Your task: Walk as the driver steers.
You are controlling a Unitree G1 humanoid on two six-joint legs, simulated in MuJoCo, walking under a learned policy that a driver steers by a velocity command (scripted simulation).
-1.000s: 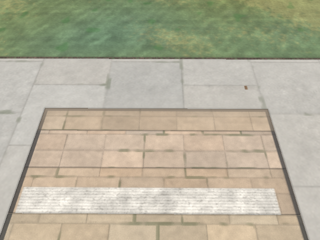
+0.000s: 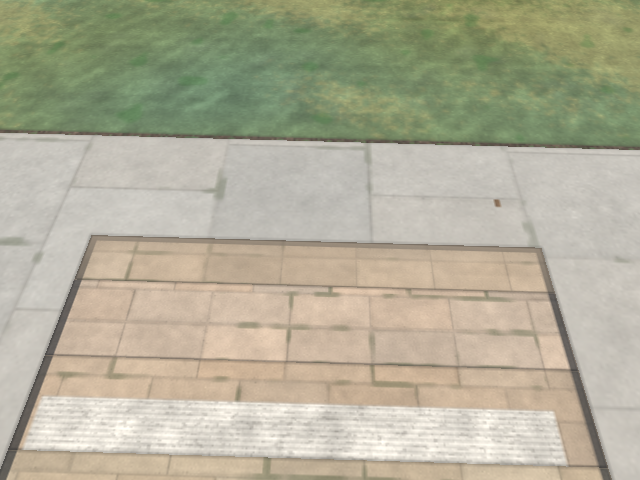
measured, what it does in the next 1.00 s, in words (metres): walks ahead: right foot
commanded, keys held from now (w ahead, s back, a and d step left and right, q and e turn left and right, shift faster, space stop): w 1.00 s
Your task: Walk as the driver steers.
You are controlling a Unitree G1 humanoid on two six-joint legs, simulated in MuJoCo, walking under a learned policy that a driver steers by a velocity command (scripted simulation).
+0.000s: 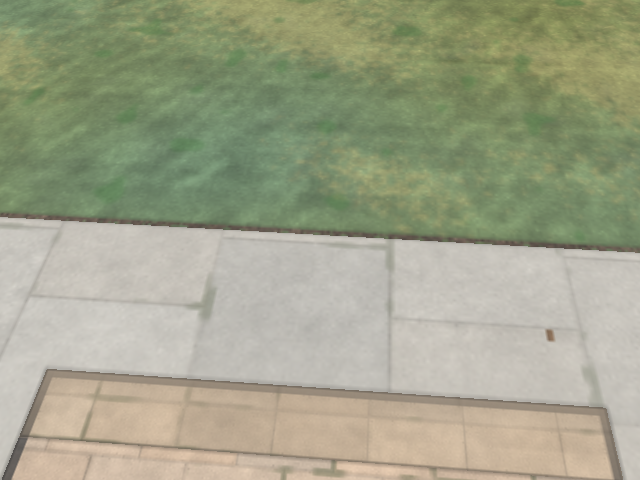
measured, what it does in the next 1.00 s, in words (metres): walks ahead: left foot, then right foot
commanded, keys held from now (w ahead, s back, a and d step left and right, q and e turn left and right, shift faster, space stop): w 0.48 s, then no key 0.52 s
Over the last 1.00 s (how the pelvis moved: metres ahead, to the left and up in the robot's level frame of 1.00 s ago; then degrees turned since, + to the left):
0.51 -0.04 0.01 0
